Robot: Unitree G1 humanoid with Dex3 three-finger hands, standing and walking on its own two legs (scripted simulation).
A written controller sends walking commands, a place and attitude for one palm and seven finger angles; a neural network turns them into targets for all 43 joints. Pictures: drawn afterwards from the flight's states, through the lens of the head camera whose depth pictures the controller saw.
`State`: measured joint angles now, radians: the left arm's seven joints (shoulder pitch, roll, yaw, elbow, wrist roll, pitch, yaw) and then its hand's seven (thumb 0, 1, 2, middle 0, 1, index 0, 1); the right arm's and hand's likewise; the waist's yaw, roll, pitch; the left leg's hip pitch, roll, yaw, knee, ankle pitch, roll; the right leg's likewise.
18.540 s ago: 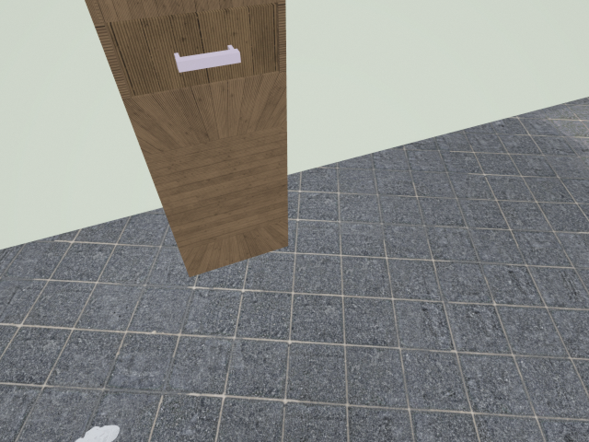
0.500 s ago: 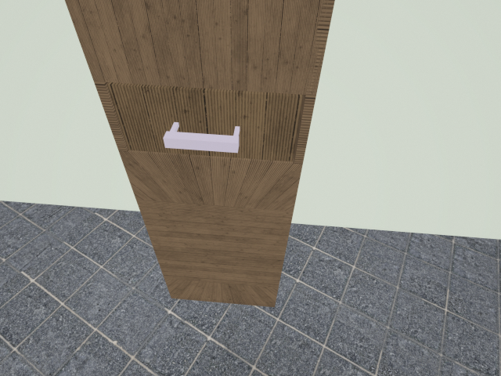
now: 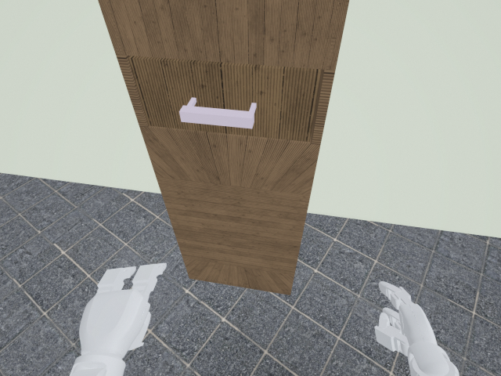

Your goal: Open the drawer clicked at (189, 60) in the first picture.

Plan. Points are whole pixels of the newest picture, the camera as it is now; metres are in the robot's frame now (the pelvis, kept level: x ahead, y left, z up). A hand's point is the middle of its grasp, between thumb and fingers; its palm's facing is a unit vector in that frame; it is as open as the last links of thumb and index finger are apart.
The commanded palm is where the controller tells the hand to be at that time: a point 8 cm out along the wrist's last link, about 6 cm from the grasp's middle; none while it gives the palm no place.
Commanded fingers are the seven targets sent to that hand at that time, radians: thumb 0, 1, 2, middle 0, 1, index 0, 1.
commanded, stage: raise the hand with hooked fingers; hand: left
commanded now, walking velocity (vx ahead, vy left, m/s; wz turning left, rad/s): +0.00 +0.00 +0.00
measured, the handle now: (219, 110) +0.57 +0.16 +0.13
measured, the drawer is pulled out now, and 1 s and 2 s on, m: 0.00 0.00 0.00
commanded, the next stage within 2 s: move the hooked fingers above the handle in 1.40 s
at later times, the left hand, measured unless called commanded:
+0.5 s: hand (115, 198) +0.31 +0.26 +0.13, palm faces +0.11 -0.06 -0.99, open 12.0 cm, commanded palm +0.28 +0.25 +0.19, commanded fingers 0.00 -0.29 0.39 -0.28 -1.07 -0.28 -1.07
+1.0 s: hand (80, 111) +0.37 +0.30 +0.25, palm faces +0.16 +0.01 -0.99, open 13.8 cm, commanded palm +0.32 +0.28 +0.30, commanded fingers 0.00 -0.50 0.30 -0.30 -1.20 -0.30 -1.20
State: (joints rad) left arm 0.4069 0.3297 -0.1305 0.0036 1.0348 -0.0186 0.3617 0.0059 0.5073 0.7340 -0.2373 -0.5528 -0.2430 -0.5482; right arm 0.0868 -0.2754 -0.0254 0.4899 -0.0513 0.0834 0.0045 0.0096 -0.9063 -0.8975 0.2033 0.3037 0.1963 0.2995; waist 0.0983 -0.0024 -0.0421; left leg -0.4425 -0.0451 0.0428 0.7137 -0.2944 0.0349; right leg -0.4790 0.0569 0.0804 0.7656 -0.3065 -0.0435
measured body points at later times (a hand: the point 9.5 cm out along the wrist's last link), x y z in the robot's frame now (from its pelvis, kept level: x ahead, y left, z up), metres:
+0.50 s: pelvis +0.08 +0.02 +0.03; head +0.09 -0.02 +0.47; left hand +0.30 +0.26 +0.19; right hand +0.28 -0.18 -0.09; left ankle +0.05 +0.10 -0.71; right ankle +0.06 -0.10 -0.71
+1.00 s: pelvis +0.06 +0.02 +0.03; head +0.08 -0.02 +0.48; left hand +0.35 +0.29 +0.30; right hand +0.31 -0.16 -0.07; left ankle +0.05 +0.10 -0.71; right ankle +0.06 -0.10 -0.71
